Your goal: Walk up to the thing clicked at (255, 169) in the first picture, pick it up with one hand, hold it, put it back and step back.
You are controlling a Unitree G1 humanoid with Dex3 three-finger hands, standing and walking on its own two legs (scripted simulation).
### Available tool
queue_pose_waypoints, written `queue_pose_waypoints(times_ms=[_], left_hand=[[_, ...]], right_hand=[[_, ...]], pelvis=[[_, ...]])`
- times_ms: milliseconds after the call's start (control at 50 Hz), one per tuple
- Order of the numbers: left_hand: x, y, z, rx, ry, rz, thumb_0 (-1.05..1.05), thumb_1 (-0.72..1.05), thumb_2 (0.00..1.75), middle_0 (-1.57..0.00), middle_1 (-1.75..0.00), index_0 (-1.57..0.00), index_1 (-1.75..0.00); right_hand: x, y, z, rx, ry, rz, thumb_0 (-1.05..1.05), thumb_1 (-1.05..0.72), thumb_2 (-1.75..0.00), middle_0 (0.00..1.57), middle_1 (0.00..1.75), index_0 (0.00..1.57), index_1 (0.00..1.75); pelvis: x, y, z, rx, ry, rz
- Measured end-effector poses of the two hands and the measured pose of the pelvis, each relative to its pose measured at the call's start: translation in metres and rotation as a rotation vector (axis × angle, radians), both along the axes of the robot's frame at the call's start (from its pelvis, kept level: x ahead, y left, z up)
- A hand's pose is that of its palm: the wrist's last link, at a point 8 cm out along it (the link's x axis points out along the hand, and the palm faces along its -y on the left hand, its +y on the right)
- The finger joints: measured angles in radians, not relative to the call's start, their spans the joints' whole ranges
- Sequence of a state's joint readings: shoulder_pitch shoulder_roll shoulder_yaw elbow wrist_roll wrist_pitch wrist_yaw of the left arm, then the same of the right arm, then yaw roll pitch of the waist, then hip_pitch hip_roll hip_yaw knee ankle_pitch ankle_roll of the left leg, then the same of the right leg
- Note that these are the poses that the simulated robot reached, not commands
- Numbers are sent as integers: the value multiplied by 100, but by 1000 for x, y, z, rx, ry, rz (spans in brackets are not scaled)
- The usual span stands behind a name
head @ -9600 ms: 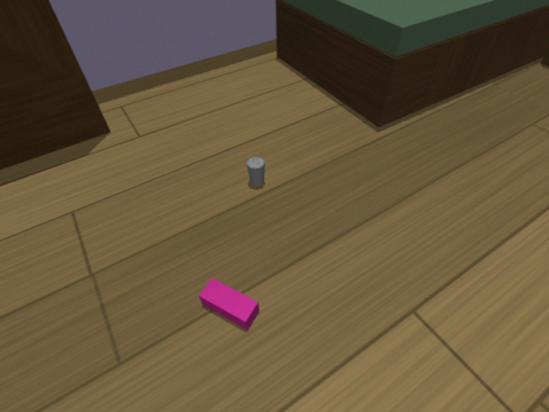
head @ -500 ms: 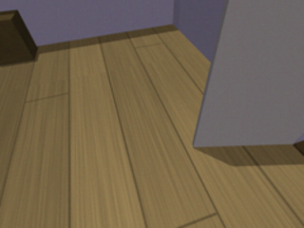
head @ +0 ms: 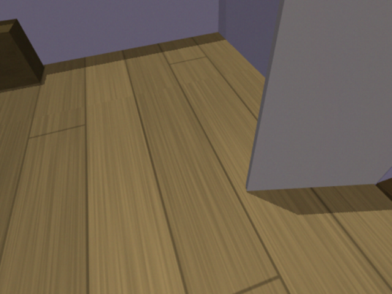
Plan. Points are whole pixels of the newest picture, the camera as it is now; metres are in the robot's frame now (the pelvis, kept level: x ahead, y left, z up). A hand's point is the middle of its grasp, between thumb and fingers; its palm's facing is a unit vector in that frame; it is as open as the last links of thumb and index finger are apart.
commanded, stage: stand
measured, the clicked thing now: out of the picture -0.45 +1.36 -0.71
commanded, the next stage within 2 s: walk up in 0.56 s
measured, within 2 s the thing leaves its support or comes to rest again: neither
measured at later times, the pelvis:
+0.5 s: pelvis +0.01 -0.01 +0.00, yaw +0 degrees
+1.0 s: pelvis -0.03 +0.00 -0.02, yaw +24 degrees
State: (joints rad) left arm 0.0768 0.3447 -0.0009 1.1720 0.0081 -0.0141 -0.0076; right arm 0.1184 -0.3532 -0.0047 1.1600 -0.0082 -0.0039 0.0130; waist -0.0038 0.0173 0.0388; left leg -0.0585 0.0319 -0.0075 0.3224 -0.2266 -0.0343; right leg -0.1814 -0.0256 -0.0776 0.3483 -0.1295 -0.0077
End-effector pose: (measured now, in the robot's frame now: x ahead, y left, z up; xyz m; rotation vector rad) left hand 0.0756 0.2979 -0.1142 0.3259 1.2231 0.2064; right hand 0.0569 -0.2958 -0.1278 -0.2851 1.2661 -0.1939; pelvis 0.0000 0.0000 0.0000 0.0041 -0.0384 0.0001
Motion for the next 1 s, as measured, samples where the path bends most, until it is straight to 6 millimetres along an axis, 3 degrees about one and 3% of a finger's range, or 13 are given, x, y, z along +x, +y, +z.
queue_pose_waypoints(times_ms=[260, 560, 680, 780, 880, 940, 1000], left_hand=[[8, -5, 0, -4, -10, -1, 0, 90, 89, -20, -30, -20, -30], [5, -5, -2, -8, 3, 12, 0, 90, 89, -20, -30, -20, -30], [7, 8, -4, -13, -89, 107, 0, 90, 89, -20, -30, -20, -30], [-1, 22, -9, -23, -173, 145, 0, 90, 89, -20, -30, -20, -30], [-9, 42, -28, -55, -225, 191, 0, 90, 89, -20, -30, -20, -30], [-22, 43, -27, -67, -235, 244, 0, 91, 89, -20, -30, -20, -30], [-47, 40, -22, -62, -230, 301, 0, 91, 89, -20, -30, -20, -30]], right_hand=[[6, -7, 2, -11, -4, 5, 1, -90, -90, 20, 30, 21, 30], [15, -5, 3, -10, -18, 21, 0, -90, -90, 20, 30, 21, 30], [15, -11, 2, -46, 30, 97, 0, -90, -90, 20, 30, 21, 30], [26, -13, 12, -107, 43, 184, 1, -90, -90, 20, 30, 21, 30], [34, -10, 21, -178, -9, 255, 0, -90, -90, 20, 30, 21, 30], [35, -7, 30, -199, 26, 306, 0, -90, -90, 20, 30, 21, 30], [50, -3, 36, -207, 37, 372, 1, -90, -90, 21, 30, 21, 30]], pelvis=[[5, -5, 0, -5, 3, 1], [8, -5, 0, -6, 4, 0], [-7, -9, -9, -6, 8, 96], [-20, -4, -15, -10, 6, 202], [-26, 8, -32, 6, -2, 272], [-27, 5, -26, 3, 0, 362], [-25, 0, -19, -4, 14, 420]])
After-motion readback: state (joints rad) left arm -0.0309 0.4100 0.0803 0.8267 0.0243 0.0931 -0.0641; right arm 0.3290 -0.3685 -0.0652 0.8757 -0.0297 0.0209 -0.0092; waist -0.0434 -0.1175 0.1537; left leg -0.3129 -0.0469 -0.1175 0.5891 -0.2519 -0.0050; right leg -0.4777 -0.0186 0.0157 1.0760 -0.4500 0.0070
